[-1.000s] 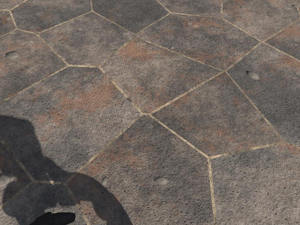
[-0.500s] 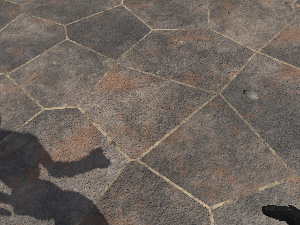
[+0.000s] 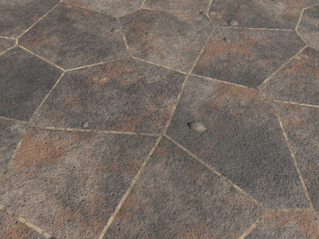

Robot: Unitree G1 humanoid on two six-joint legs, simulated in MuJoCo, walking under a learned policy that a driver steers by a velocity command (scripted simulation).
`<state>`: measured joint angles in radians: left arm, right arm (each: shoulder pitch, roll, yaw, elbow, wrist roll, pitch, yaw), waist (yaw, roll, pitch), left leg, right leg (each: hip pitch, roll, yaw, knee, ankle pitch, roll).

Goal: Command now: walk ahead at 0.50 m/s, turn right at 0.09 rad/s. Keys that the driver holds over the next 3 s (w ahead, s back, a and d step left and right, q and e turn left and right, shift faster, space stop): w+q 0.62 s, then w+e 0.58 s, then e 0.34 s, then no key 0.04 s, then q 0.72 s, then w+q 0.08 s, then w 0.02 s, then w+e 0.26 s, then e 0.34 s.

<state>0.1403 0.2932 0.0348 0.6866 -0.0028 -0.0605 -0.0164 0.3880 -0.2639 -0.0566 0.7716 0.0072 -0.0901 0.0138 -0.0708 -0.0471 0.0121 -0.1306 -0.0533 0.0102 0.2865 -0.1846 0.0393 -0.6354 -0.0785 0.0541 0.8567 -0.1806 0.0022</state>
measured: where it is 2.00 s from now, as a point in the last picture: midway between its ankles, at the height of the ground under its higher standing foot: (126, 162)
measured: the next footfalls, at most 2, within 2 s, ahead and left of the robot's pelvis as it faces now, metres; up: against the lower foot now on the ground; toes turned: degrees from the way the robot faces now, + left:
right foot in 0.18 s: +0.27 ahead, -0.15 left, +0.00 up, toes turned +3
left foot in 0.70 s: +0.49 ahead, +0.17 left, +0.00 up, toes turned +21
